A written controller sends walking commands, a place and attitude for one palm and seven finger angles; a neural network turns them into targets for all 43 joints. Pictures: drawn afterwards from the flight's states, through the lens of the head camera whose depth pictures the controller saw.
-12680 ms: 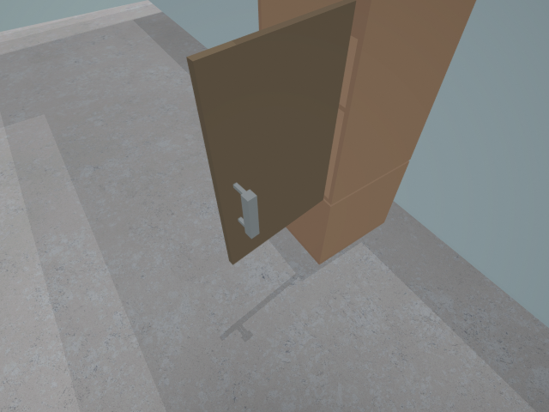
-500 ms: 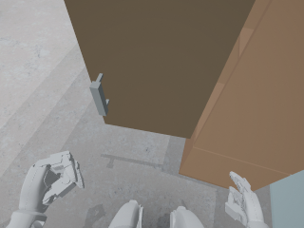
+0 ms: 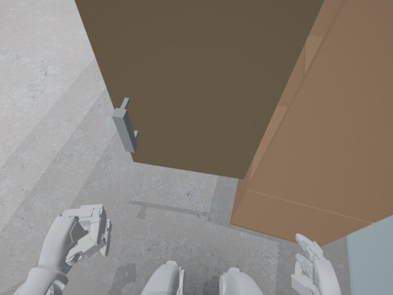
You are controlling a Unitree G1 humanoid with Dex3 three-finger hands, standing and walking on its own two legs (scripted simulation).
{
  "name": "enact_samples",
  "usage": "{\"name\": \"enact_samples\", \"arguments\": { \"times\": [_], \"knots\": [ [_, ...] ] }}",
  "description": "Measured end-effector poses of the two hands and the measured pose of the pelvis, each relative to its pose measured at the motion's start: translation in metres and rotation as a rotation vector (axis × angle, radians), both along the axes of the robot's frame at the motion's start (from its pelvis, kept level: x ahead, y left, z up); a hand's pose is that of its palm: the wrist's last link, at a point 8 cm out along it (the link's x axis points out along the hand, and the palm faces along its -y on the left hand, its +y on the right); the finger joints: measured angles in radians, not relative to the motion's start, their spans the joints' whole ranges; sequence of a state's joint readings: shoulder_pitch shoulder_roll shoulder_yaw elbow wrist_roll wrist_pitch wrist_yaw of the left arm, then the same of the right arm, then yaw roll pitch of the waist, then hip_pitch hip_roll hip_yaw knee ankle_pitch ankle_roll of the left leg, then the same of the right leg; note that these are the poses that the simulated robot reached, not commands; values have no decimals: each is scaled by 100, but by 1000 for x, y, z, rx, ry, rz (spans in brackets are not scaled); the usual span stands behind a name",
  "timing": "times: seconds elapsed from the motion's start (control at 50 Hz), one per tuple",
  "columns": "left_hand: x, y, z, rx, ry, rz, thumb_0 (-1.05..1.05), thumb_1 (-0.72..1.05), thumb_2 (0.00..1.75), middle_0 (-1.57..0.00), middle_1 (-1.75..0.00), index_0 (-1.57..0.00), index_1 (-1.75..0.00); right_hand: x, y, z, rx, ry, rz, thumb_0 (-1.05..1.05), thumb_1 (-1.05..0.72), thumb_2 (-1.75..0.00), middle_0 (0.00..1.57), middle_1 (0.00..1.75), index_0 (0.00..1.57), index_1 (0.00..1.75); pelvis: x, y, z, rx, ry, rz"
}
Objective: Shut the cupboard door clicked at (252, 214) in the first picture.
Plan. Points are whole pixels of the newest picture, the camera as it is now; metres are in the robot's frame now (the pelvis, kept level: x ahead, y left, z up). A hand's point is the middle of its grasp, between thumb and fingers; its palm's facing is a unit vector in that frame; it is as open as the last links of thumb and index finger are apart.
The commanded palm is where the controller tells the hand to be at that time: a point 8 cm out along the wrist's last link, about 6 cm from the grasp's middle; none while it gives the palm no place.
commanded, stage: raise the hand and make a fist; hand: left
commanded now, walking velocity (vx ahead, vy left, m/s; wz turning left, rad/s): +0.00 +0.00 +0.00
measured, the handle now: (128, 125) +0.49 +0.20 +0.00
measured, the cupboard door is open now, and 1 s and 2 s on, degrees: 96 96 96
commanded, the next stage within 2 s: bring the fist close to the handle in 0.18 s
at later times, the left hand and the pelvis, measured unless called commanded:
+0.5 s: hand (103, 226) +0.24 +0.19 +0.03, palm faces -0.07 -1.00 -0.03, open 3.1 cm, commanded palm +0.23 +0.24 +0.03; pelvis -0.01 -0.01 -0.01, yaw +0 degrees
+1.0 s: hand (122, 185) +0.33 +0.18 +0.00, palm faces -0.10 -0.99 -0.01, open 3.1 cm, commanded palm +0.32 +0.23 +0.01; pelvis -0.01 +0.00 -0.02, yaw -1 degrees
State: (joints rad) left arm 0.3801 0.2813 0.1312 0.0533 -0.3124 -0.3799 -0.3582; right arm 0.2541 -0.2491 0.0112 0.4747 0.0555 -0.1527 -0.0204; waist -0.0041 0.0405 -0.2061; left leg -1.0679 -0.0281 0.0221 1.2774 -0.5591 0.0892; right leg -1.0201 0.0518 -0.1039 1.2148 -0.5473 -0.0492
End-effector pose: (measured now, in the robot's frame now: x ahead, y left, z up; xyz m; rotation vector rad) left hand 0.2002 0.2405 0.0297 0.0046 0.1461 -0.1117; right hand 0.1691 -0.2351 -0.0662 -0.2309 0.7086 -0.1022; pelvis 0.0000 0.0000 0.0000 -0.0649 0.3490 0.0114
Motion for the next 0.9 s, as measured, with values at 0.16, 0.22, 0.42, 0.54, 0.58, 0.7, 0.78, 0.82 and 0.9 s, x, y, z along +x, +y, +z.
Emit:
{"name": "enact_samples", "arguments": {
  "times": [0.16,0.22,0.42,0.54,0.58,0.7,0.78,0.82,0.9],
  "knots": [
    [5,2,20,14,-176,41,2,90,90,-129,-150,-130,-150,7,-3,-2,-18,-6,20,2,-90,-89,21,30,20,30,0,-3,-6,-3,0,5],
    [4,0,14,16,-129,27,2,91,90,-129,-150,-130,-150,10,-1,-3,-1,-10,19,2,-90,-89,21,30,20,30,-1,-3,-5,-3,-2,5],
    [2,-1,12,13,-150,33,2,90,90,-130,-150,-130,-150,12,3,-2,-9,-27,45,2,-90,-89,21,30,20,30,-5,-4,-7,-4,-3,8],
    [29,2,-5,8,-154,14,2,90,90,-130,-150,-130,-150,4,-2,-17,-22,20,40,2,-90,-89,21,30,20,30,-10,-5,-17,-10,15,8],
    [38,1,-11,3,-120,-11,2,90,90,-130,-150,-130,-150,-1,-4,-20,-23,38,25,2,-90,-89,21,30,20,30,-10,-5,-17,-11,18,6],
    [64,0,-2,2,-139,-18,2,90,90,-130,-150,-130,-150,-18,-9,-21,-27,86,-12,2,-90,-89,21,30,20,30,-8,-3,-12,-8,24,0],
    [81,4,2,2,-162,16,2,90,90,-130,-150,-130,-150,-28,-12,-23,-24,123,-24,2,-90,-89,21,30,20,30,-6,-2,-11,-3,32,-5],
    [87,4,-4,0,-141,18,2,90,90,-129,-150,-130,-150,-31,-13,-25,-23,141,-30,2,-90,-89,21,30,20,30,-6,-1,-11,-1,37,-7],
    [96,-1,-21,-4,-84,1,2,91,90,-129,-150,-130,-150,-37,-16,-29,-28,172,-44,2,-90,-89,21,30,20,30,-5,0,-13,1,46,-11]
  ]
}}
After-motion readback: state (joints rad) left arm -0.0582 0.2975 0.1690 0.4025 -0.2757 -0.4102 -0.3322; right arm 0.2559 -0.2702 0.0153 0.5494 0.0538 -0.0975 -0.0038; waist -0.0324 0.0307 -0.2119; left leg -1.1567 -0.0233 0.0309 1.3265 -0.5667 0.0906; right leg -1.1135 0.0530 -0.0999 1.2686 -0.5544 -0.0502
